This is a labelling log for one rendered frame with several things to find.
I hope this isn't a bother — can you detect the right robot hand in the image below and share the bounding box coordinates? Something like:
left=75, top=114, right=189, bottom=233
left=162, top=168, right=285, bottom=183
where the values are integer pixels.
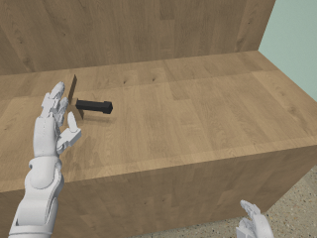
left=236, top=200, right=274, bottom=238

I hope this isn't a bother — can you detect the left robot hand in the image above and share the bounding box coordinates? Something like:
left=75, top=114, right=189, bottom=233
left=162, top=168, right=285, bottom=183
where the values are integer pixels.
left=33, top=81, right=82, bottom=158

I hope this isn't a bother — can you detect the tap lever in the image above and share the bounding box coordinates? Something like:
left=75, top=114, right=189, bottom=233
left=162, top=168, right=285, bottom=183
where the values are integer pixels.
left=75, top=99, right=113, bottom=114

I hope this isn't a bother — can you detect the counter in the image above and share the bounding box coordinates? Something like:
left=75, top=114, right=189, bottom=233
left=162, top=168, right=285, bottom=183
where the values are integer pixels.
left=0, top=0, right=317, bottom=238

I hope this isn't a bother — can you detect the robot left forearm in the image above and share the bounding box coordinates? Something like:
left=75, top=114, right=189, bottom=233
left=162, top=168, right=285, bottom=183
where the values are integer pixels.
left=8, top=155, right=64, bottom=238

